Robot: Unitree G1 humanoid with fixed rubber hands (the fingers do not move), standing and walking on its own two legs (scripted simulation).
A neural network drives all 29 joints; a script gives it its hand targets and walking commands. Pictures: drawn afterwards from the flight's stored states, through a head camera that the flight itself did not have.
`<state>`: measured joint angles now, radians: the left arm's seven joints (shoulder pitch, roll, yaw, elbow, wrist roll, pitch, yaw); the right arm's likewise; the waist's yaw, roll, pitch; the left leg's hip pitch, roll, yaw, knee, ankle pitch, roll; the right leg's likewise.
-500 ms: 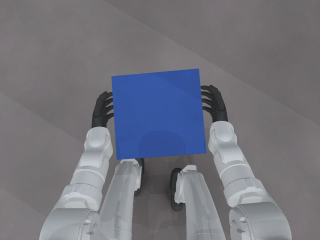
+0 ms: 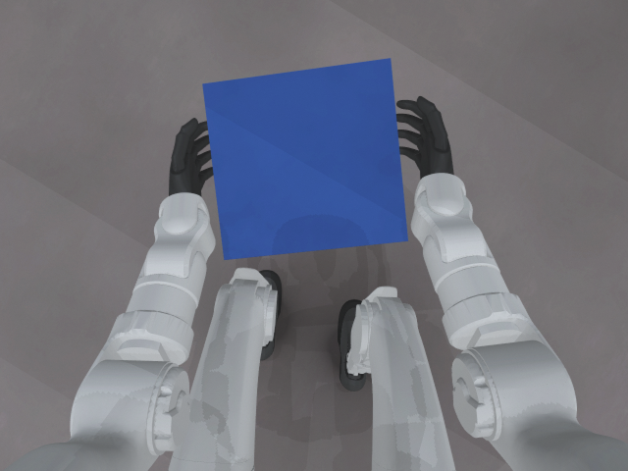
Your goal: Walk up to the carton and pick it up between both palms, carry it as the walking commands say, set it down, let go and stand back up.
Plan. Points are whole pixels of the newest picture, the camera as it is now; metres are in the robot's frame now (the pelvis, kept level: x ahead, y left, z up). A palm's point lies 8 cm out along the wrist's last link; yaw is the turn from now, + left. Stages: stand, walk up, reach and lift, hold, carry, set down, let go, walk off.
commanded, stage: set down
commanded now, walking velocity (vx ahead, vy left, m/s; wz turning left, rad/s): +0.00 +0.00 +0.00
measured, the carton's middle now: (312, 173) +0.45 +0.04 -0.22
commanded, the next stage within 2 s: none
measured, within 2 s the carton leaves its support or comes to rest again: neither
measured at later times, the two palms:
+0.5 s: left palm (206, 173) +0.43 +0.19 -0.23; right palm (414, 154) +0.48 -0.11 -0.20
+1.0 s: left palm (220, 171) +0.45 +0.19 -0.31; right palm (401, 157) +0.50 -0.11 -0.29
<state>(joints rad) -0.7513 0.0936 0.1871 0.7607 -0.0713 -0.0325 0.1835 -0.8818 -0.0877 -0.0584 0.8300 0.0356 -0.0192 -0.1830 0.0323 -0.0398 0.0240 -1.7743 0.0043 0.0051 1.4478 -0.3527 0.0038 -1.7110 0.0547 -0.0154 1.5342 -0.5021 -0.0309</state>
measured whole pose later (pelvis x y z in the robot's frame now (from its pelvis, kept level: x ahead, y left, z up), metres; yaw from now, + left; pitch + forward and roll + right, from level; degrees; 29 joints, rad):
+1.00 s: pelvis -0.02 +0.01 -0.14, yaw -4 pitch +43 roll +0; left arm -1.10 0.13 0.34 0.88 0.00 0.13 0.14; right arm -1.25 -0.14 -0.21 1.00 -0.01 0.12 -0.15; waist 0.08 -0.06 0.10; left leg -2.25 0.00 -0.01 1.91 -0.42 -0.01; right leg -2.19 0.12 -0.02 1.98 -0.55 -0.01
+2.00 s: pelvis -0.02 +0.01 -0.18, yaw -3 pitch +43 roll +1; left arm -1.20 0.20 0.31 0.98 -0.07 0.14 0.11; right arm -1.30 -0.14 -0.18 1.03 -0.01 0.12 -0.18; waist 0.10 -0.05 0.15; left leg -2.34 -0.01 -0.01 2.03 -0.44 -0.02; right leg -2.29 0.12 -0.02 2.11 -0.57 -0.01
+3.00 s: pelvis -0.02 +0.01 -0.18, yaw -3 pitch +43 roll +1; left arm -1.22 0.21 0.32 1.10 -0.07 0.01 0.07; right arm -1.30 -0.18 -0.13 1.10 -0.01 0.05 -0.14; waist 0.11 -0.03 0.16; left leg -2.35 -0.02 -0.01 2.04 -0.43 -0.02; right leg -2.30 0.12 -0.02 2.12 -0.57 -0.01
